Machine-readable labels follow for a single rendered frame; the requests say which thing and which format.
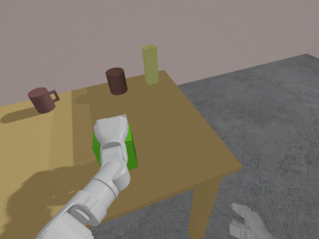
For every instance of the robot left upper arm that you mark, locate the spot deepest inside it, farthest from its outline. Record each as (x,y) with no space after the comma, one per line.
(68,227)

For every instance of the sponge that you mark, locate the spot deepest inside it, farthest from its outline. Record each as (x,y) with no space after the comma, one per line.
(130,146)

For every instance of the robot left hand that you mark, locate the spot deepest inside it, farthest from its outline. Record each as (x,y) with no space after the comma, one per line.
(111,128)

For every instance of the table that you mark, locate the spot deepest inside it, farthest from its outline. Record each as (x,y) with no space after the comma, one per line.
(45,159)

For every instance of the robot right hand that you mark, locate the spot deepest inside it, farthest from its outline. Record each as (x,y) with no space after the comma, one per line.
(251,220)

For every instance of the robot right forearm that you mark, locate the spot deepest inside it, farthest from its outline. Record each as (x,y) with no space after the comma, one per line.
(261,233)

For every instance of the robot left forearm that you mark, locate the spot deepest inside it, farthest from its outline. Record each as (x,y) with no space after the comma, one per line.
(90,205)

